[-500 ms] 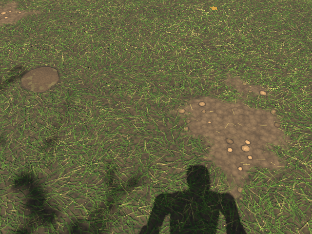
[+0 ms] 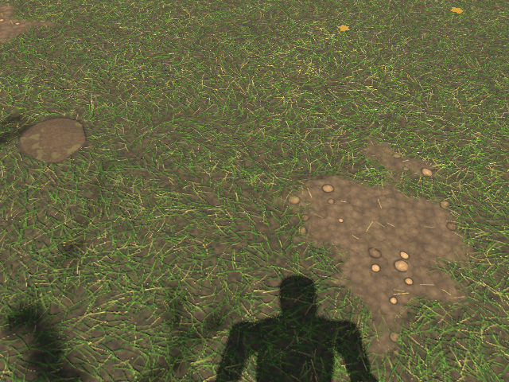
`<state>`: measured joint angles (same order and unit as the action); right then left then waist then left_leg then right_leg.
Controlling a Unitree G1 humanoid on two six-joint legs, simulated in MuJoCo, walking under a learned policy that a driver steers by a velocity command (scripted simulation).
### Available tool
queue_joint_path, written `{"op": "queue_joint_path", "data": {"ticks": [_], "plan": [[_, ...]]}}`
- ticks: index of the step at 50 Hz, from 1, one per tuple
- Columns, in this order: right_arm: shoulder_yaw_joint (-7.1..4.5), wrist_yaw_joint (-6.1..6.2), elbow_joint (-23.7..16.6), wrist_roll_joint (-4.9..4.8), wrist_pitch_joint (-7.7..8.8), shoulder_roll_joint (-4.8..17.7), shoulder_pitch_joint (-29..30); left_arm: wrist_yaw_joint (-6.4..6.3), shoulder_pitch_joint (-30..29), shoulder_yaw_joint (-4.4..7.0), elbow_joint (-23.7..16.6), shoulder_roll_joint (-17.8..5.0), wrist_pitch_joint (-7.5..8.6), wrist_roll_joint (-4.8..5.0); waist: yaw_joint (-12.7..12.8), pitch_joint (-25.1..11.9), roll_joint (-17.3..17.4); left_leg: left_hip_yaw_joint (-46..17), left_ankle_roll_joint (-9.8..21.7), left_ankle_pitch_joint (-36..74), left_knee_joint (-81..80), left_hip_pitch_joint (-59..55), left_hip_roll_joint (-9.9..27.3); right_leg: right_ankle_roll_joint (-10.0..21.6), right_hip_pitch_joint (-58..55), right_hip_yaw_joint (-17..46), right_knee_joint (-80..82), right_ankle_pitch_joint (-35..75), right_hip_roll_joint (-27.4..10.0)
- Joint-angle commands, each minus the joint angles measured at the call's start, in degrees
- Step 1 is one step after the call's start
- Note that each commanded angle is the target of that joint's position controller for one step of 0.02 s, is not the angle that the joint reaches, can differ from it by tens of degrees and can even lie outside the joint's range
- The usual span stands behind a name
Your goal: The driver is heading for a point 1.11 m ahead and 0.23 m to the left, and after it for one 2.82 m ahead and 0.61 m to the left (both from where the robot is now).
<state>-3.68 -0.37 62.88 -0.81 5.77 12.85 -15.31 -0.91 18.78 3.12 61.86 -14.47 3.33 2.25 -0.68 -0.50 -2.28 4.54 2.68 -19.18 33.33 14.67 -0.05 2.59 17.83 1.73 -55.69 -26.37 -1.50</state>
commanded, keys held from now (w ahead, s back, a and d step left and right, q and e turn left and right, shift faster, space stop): w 0.60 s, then w+q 0.40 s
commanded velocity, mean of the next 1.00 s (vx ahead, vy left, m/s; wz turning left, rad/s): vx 0.47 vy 0.00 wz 0.13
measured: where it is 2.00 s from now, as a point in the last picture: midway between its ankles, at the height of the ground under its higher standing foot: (199, 225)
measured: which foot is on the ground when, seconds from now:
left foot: down 0.00-0.44, up 0.46-0.96, down 0.98-1.00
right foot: up 0.00-0.40, down 0.42-1.00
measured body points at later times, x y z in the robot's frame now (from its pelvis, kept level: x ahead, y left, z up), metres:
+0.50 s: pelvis +0.26 -0.04 -0.01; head +0.30 -0.04 +0.44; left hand +0.44 +0.21 -0.12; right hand +0.21 -0.29 -0.15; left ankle +0.06 +0.09 -0.64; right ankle +0.37 -0.13 -0.73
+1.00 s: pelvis +0.56 +0.02 -0.02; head +0.59 +0.03 +0.43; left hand +0.51 +0.29 -0.16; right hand +0.79 -0.19 -0.12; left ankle +0.67 +0.12 -0.73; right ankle +0.38 -0.13 -0.71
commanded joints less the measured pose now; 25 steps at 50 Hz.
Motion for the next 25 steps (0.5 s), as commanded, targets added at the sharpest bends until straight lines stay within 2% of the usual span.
{"op": "queue_joint_path", "data": {"ticks": [1, 2, 4, 7, 10, 13, 15, 17, 18, 19, 20, 21, 22, 23, 24, 25], "plan": [[0.25, -0.84, -0.4, 0.51, 1.47, 6.2, -6.4, 0.64, -7.7, 0.46, -6.9, -3.7, 3.14, 0.66, -1.6, 5.8, 6.9, -31.6, 9.7, -8.5, -23.9, -17.2, 19.4, 3.1, 32.7, 2.8, -16.7, 8.0, -4.1], [0.67, -1.09, -1.4, 0.55, 1.42, 5.7, -4.3, 0.53, -8.0, 0.98, -6.7, -4.5, 3.19, -0.15, -0.7, 6.4, 5.9, -25.8, 8.1, -1.1, -24.5, -15.0, 17.2, 3.0, 30.9, 2.4, -12.9, 12.2, -5.5], [1.39, -0.77, -1.0, 0.96, 0.87, 3.9, -6.4, 0.96, -7.8, 1.39, -6.3, -4.2, 2.55, -0.64, -0.3, 5.6, 7.6, -17.2, 6.3, 10.8, -25.0, -13.0, 13.4, 1.9, 26.0, 0.5, -7.6, 16.1, -6.3], [1.33, 0.46, -0.5, 1.16, 0.40, 5.7, -10.4, 1.23, -13.0, 1.05, -8.3, -2.1, 1.70, -1.14, -1.1, 6.1, 6.1, -12.6, 7.2, 22.9, -25.6, -13.9, 12.6, -0.4, 27.7, -1.6, -0.5, 20.2, -5.6], [1.22, 1.35, -1.4, 1.16, -0.08, 6.6, -11.0, 1.70, -21.0, 0.19, -11.4, -0.6, 1.74, -0.98, -2.5, 7.3, 6.0, -9.0, 6.8, 23.5, -27.3, -11.5, 11.3, -1.4, 24.7, -3.4, 12.4, 26.5, -3.9], [0.88, 1.64, -1.0, 0.63, -0.25, 6.9, -13.8, 2.55, -26.3, -0.30, -13.3, -0.7, 1.86, -0.62, -3.7, 8.7, 6.6, -7.2, 7.0, 22.5, -28.5, -12.7, 11.9, -1.0, 21.8, -4.8, 19.6, 29.7, -2.3], [0.57, 1.69, -0.5, 0.22, -0.55, 6.9, -14.8, 3.23, -28.8, -0.48, -14.6, -1.1, 2.15, -0.44, -3.5, 9.7, 6.6, -6.7, 6.9, 24.6, -27.5, -16.1, 13.4, 0.3, 21.9, -4.4, 22.7, 29.2, -2.1], [0.04, 1.76, -0.7, 0.13, -0.98, 7.6, -14.1, 3.88, -28.8, -0.22, -15.4, -2.2, 2.56, -0.39, -2.0, 8.6, 7.1, -5.8, 6.2, 32.1, -24.3, -20.2, 14.8, 1.9, 19.8, -4.4, 25.0, 26.6, -1.3], [-0.29, 1.81, -1.1, 0.24, -1.19, 8.4, -13.1, 3.99, -26.7, 0.35, -15.2, -3.5, 2.72, -0.44, -0.3, 6.4, 8.1, -5.4, 5.7, 41.4, -21.0, -21.8, 15.1, 2.9, 15.9, -5.1, 25.4, 24.9, 0.0], [-0.67, 1.86, -1.5, 0.37, -1.54, 9.3, -12.3, 3.88, -22.6, 1.22, -14.3, -5.3, 2.74, -0.50, 2.2, 2.9, 9.7, -5.0, 5.0, 52.5, -15.9, -23.0, 15.2, 3.9, 9.7, -6.3, 24.8, 22.9, 2.0], [-0.69, 1.83, -1.9, 0.59, -2.07, 9.3, -11.1, 3.58, -13.5, 2.58, -11.7, -7.6, 2.65, -0.41, 6.8, -2.5, 10.4, -3.3, 3.9, 59.9, -5.6, -21.4, 13.4, 5.5, -1.5, -7.5, 25.1, 22.7, 4.0], [-0.24, 1.65, -3.0, 0.92, -2.15, 8.6, -10.0, 3.03, -3.0, 3.83, -8.8, -10.3, 2.31, -0.56, 11.3, -8.8, 9.8, -2.5, 2.1, 53.3, 8.3, -11.1, 11.3, 7.9, -18.7, -3.1, 23.5, 23.1, 0.2], [1.46, 0.85, -4.1, 1.01, -1.30, 2.0, -16.0, 2.49, 6.0, 5.05, -7.1, -15.4, 1.92, -2.26, 9.0, -19.2, -3.2, -1.6, -1.5, 25.1, 32.1, 11.9, 2.0, 16.5, -41.9, 23.2, 25.8, 12.0, -15.7], [2.24, 0.25, -3.4, -0.08, 0.62, 0.1, -16.0, 2.55, 6.2, 3.87, -6.5, -12.8, 1.72, -2.18, 8.3, -24.6, -10.2, -10.3, -1.6, -11.8, 45.2, 20.7, -4.0, 19.8, -44.7, 44.0, 38.2, 6.2, -22.1], [0.74, 0.03, -5.5, -1.77, 1.87, 5.1, -10.0, 2.66, 0.5, 2.78, -7.0, -9.3, 2.09, -1.43, 7.7, -15.2, -8.0, -12.5, -0.2, -10.3, 49.7, 26.7, 0.0, 16.2, -37.5, 36.9, 39.8, 4.7, -19.1], [0.41, 0.30, -7.0, -2.36, 2.43, 6.8, -5.1, 2.66, -5.2, 1.92, -8.4, -6.5, 2.44, -1.30, 6.0, -8.1, -3.7, -10.3, 0.7, -5.3, 48.1, 27.0, 3.3, 13.9, -27.2, 27.1, 40.8, 9.2, -17.2]]}}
